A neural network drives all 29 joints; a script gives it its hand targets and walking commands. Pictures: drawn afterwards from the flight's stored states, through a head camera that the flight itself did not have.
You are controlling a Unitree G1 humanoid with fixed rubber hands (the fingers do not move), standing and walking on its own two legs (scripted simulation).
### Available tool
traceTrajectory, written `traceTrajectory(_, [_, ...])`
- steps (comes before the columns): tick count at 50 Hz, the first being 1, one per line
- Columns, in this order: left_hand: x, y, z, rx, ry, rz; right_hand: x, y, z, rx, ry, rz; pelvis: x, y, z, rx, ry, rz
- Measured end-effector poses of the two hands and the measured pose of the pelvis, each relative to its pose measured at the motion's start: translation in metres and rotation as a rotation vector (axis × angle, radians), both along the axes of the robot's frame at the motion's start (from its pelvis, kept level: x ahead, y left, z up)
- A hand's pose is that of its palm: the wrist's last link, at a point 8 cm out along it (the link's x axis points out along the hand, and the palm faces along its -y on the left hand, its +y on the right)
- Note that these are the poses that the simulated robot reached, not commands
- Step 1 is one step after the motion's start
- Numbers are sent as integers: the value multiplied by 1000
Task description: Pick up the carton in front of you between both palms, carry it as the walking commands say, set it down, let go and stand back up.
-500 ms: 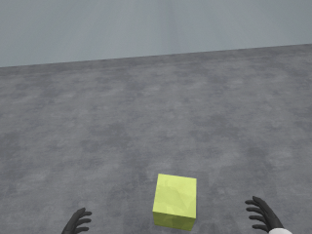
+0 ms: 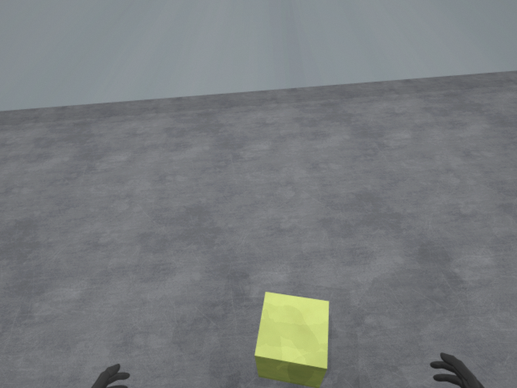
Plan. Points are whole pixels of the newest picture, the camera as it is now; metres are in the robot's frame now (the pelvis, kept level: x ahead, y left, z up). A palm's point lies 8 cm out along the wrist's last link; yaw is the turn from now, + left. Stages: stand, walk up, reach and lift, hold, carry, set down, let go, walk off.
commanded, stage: stand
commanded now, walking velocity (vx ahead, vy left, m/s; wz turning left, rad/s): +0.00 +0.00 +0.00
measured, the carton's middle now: (292, 340) +0.41 -0.05 -0.65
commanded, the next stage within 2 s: none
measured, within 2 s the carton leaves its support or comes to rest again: neither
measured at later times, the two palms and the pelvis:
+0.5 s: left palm out of the picture +0.09 +0.30 -0.09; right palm out of the picture +0.09 -0.30 -0.09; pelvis -0.02 +0.00 +0.01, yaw +0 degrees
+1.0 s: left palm out of the picture +0.06 +0.32 -0.09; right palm out of the picture +0.07 -0.30 -0.10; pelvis -0.03 +0.01 +0.01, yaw +0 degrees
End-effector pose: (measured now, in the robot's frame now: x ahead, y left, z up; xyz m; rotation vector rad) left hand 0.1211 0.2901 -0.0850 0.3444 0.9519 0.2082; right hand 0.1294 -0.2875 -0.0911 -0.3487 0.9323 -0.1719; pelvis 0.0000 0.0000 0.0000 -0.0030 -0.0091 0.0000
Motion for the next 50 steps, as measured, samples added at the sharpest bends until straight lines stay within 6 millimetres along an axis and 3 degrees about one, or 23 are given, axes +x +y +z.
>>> traceTrajectory(34, [-45, 19, -5, 9, 113, 25, -52, -11, -5, -24, 121, -32, -22, 5, 7, 2, -32, -1])
traceTrajectory(50, [-56, 25, -7, 14, 148, 31, -63, -13, -6, -29, 152, -42, -28, 7, 8, 3, -33, -4])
